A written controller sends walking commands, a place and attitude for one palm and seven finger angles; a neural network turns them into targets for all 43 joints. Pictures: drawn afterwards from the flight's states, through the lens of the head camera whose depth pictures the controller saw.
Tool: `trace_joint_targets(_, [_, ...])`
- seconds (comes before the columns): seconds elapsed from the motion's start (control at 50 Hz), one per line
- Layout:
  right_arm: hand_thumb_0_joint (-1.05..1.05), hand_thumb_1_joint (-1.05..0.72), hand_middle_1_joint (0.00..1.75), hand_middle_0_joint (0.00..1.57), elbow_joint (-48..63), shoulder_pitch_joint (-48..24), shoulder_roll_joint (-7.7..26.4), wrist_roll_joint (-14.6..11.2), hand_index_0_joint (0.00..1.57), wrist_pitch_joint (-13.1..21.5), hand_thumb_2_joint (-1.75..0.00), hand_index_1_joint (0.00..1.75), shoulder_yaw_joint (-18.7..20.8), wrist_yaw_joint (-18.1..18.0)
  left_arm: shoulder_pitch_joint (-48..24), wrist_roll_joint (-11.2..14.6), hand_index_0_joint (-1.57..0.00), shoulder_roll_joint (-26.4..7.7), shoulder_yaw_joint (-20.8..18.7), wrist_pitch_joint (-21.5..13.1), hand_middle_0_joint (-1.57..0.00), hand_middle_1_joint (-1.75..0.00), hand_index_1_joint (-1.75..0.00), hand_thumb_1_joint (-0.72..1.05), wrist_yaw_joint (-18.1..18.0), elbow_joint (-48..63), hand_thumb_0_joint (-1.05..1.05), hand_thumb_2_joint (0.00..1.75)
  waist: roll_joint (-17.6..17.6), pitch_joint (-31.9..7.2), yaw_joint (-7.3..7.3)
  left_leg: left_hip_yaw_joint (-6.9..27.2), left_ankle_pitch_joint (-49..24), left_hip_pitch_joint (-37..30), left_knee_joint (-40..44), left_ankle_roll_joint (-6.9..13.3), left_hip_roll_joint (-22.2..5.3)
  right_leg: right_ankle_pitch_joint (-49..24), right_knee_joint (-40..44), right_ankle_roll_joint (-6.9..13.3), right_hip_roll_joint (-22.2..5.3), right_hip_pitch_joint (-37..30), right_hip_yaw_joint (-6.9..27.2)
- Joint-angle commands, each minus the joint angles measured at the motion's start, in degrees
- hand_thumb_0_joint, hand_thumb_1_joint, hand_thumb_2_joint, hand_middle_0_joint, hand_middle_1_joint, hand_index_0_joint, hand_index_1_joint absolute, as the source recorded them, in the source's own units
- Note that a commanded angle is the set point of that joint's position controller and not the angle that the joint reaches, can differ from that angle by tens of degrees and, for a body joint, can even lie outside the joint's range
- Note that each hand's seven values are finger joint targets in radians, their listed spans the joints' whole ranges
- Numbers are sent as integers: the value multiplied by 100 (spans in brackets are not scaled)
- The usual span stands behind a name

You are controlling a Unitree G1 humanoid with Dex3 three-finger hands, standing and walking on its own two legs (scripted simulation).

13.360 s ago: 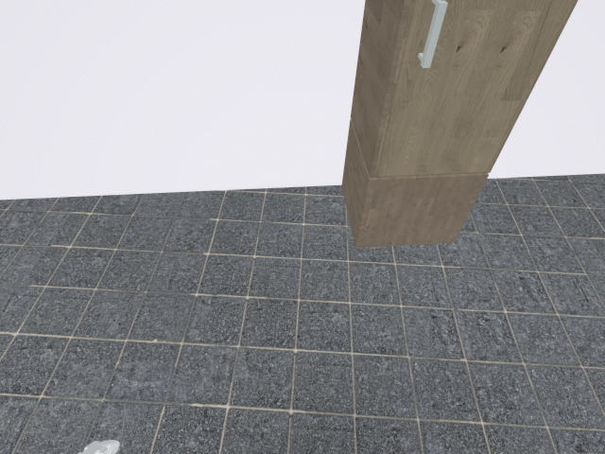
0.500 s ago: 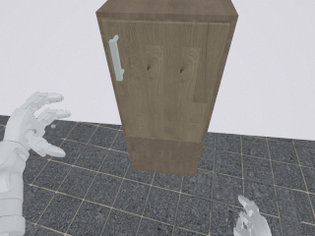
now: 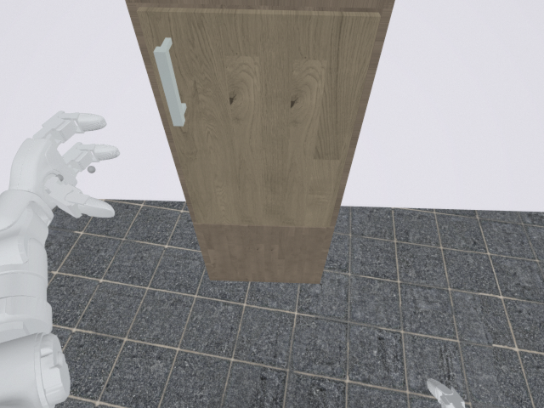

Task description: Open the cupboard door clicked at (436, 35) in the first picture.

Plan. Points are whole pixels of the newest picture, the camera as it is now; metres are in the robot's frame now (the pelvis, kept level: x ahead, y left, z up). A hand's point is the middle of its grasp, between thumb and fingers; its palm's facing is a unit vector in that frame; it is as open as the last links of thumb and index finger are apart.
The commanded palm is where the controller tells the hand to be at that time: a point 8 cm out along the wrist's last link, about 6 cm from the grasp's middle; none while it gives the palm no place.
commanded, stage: move the hooked fingers beside the handle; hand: left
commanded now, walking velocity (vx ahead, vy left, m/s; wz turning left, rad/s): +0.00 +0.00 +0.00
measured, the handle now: (173, 83) +0.63 +0.21 +0.14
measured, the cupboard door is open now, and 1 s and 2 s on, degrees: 0 0 0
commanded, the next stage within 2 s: none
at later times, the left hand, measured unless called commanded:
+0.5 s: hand (113, 131) +0.48 +0.27 +0.15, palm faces +0.00 -1.00 +0.01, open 14.0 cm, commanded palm +0.47 +0.32 +0.15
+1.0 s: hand (137, 97) +0.58 +0.27 +0.14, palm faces +0.00 -1.00 +0.02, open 14.0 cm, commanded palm +0.57 +0.31 +0.14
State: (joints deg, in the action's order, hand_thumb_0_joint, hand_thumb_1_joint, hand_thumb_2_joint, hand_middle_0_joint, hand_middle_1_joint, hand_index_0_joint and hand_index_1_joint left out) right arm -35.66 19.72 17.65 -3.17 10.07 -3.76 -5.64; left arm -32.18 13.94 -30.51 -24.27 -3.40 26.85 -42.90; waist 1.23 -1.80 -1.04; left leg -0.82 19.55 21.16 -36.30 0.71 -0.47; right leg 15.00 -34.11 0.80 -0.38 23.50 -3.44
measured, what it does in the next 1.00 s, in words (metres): stands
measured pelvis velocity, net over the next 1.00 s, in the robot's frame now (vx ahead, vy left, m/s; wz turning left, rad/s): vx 0.03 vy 0.02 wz -0.04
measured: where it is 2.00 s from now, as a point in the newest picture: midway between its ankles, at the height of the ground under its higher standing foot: outside the picture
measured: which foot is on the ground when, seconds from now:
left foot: down 0.00-1.00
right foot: down 0.00-1.00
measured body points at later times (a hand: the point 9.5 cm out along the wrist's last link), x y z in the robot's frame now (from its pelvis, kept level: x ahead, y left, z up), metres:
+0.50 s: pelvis +0.00 +0.01 -0.01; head +0.08 +0.02 +0.43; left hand +0.47 +0.33 +0.15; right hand +0.04 -0.27 -0.11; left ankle -0.01 +0.11 -0.73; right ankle +0.03 -0.11 -0.73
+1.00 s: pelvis +0.03 +0.02 -0.02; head +0.17 +0.04 +0.41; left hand +0.57 +0.32 +0.15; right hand -0.04 -0.24 -0.11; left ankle -0.01 +0.11 -0.73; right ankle +0.03 -0.11 -0.73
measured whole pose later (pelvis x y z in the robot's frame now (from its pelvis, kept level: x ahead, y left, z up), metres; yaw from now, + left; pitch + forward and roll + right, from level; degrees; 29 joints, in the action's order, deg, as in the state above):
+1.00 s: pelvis +0.03 +0.02 -0.02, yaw -2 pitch +20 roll -4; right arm -36.3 28.2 17.1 0.5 -2.3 -4.3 -2.9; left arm -69.7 0.7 -51.0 -28.4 -9.2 25.2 -79.7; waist 1.3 -3.0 -13.6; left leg -1.0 23.7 40.6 -44.0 2.0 -2.1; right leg 15.6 -36.3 -0.6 1.2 40.8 -3.1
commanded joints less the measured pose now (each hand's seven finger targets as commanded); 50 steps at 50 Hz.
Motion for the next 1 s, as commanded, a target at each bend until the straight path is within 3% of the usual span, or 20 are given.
trace_joint_targets(0.0, [0, -90, 30, 20, 672, -26, 844, 4, 20, 199, -90, 30, 339, -48, -2780, 55, -30, -1747, -294, -391, -30, -120, -120, -50, -57, 720, 0, 30, 245, -1538, -156, 267, -1267, -274, 540, 69, 54, -1134, 311, 111, 75, -653, 200])
trace_joint_targets(0.06, [0, -90, 30, 20, 643, 92, 875, 30, 20, 111, -90, 30, 351, -31, -3044, -45, -30, -2112, -513, -497, -30, -120, -120, -50, -92, 438, 0, 30, 240, -1749, -141, 231, -1365, -153, 459, 89, 62, -1301, 247, 107, 56, -797, 265])
trace_joint_targets(0.1, [0, -90, 30, 20, 617, 171, 871, 40, 20, 54, -90, 30, 341, -10, -3259, -125, -30, -2034, -372, -600, -30, -120, -120, -50, -88, 201, 0, 30, 320, -1750, -185, 243, -1474, -142, 429, 76, 56, -1408, 193, 121, 72, -732, 244])
trace_joint_targets(0.14, [0, -90, 30, 20, 575, 268, 899, 51, 20, -8, -90, 30, 355, -6, -3534, -156, -30, -2243, -457, -729, -30, -120, -120, -50, -57, 16, 0, 30, 279, -1899, -234, 222, -1531, -77, 360, 81, 43, -1507, 144, 99, 75, -765, 274])
trace_joint_targets(0.18, [0, -90, 30, 20, 513, 349, 900, 46, 20, -67, -90, 30, 353, -6, -3779, -208, -30, -2091, -260, -794, -30, -120, -120, -50, -5, -425, 0, 30, 291, -1748, -355, 216, -1389, -7, 323, 84, 30, -1376, 148, 88, 83, -529, 257])
trace_joint_targets(0.24, [0, -90, 30, 20, 468, 505, 941, 76, 20, -154, -90, 30, 381, 6, -4064, -256, -30, -2367, -386, -940, -30, -120, -120, -50, 51, -616, 0, 30, 332, -2072, -369, 227, -1608, -39, 230, 84, 21, -1587, 55, 81, 94, -558, 274])
trace_joint_targets(0.28, [0, -90, 30, 20, 412, 573, 944, 76, 20, -217, -90, 30, 374, 14, -4291, -316, -30, -2259, -218, -961, -30, -120, -120, -50, 91, -922, 0, 30, 438, -1930, -467, 233, -1517, 51, 200, 76, 18, -1501, 54, 79, 93, -368, 263])
trace_joint_targets(0.34, [0, -90, 30, 20, 369, 739, 1000, 104, 20, -328, -90, 30, 400, 24, -4469, -368, -30, -2609, -427, -1027, -30, -120, -120, -50, 107, -1165, 0, 30, 291, -2107, -471, 267, -1624, 164, 138, 82, 4, -1594, -17, 62, 112, -401, 264])
trace_joint_targets(0.38, [0, -90, 30, 20, 341, 832, 997, 114, 20, -403, -90, 30, 407, 36, -4570, -434, -30, -2550, -329, -1033, -30, -120, -120, -50, 113, -1313, 0, 30, 368, -2156, -549, 267, -1700, 133, 92, 78, -6, -1613, -32, 58, 120, -265, 244])
trace_joint_targets(0.64, [0, -90, 30, 20, 153, 1448, 1114, 217, 20, -821, -90, 30, 405, 67, -5704, -776, -30, -3366, -514, -1100, -30, -120, -120, -50, 81, -1972, 0, 30, 759, -2567, -911, 380, -2001, 170, -171, 76, -90, -1616, -106, 27, 199, 175, 231])
trace_joint_targets(0.66, [0, -90, 30, 20, 141, 1475, 1097, 216, 20, -844, -90, 30, 397, 75, -5790, -812, -30, -3178, -329, -1061, -30, -120, -120, -50, 87, -2063, 0, 30, 898, -2476, -984, 387, -1988, 153, -175, 67, -91, -1557, -89, 29, 203, 320, 212])
trace_joint_targets(0.72, [0, -90, 30, 20, 106, 1668, 1134, 278, 20, -921, -90, 30, 408, 90, -5885, -874, -30, -3384, -497, -1043, -30, -120, -120, -50, 30, -2163, 0, 30, 850, -2604, -1014, 445, -2368, 36, -249, 50, -124, -1699, -134, 44, 245, 407, 161])
trace_joint_targets(0.74, [0, -90, 30, 20, 113, 1709, 1137, 288, 20, -959, -90, 30, 417, 102, -5918, -938, -30, -3635, -643, -1058, -30, -120, -120, -50, 1, -2048, 0, 30, 1057, -2817, -962, 444, -2566, -52, -288, 20, -148, -1793, -159, 36, 237, 383, 175])
trace_joint_targets(0.76, [0, -90, 30, 20, 111, 1736, 1095, 294, 20, -991, -90, 30, 409, 135, -5984, -965, -30, -3239, -333, -1029, -30, -120, -120, -50, 6, -2087, 0, 30, 1209, -2800, -1042, 443, -2697, -167, -307, -4, -147, -1814, -160, 41, 255, 522, 151])
trace_joint_targets(0.82, [0, -90, 30, 20, 76, 1871, 1145, 325, 20, -1072, -90, 30, 407, 144, -6009, -975, -30, -3459, -520, -975, -30, -120, -120, -50, -44, -2374, 0, 30, 905, -2558, -1103, 462, -2661, 50, -348, 27, -175, -1819, -146, 42, 285, 579, 122])
trace_joint_targets(0.84, [0, -90, 30, 20, 76, 1912, 1158, 334, 20, -1106, -90, 30, 408, 149, -6183, -1022, -30, -3632, -590, -969, -30, -120, -120, -50, -74, -2291, 0, 30, 992, -2694, -1131, 468, -2741, 22, -355, 16, -189, -1884, -154, 24, 276, 556, 135])
trace_joint_targets(0.86, [0, -90, 30, 20, 73, 1950, 1131, 345, 20, -1129, -90, 30, 416, 173, -6266, -1076, -30, -3446, -431, -947, -30, -120, -120, -50, -84, -2297, 0, 30, 1167, -2757, -1165, 450, -2790, -36, -380, 6, -182, -1905, -167, 29, 285, 616, 131])
trace_joint_targets(0.94, [0, -90, 30, 20, 90, 2087, 1164, 377, 20, -1237, -90, 30, 387, 188, -6349, -1227, -30, -3902, -665, -950, -30, -120, -120, -50, -177, -2466, 0, 30, 1068, -2761, -1219, 440, -2853, 186, -479, 27, -200, -2058, -213, 20, 298, 564, 144])
trace_joint_targets(0.96, [0, -90, 30, 20, 79, 2117, 1151, 385, 20, -1262, -90, 30, 385, 197, -6404, -1264, -30, -3828, -567, -930, -30, -120, -120, -50, -175, -2551, 0, 30, 1053, -2729, -1281, 433, -2815, 234, -503, 39, -203, -2080, -218, 12, 303, 587, 149])
trace_joint_targets(0.98, [0, -90, 30, 20, 104, 2147, 1147, 394, 20, -1288, -90, 30, 393, 205, -6304, -1305, -30, -3943, -658, -941, -30, -120, -120, -50, -169, -2499, 0, 30, 1089, -2810, -1216, 427, -2904, 242, -527, 38, -208, -2141, -250, 20, 302, 535, 140])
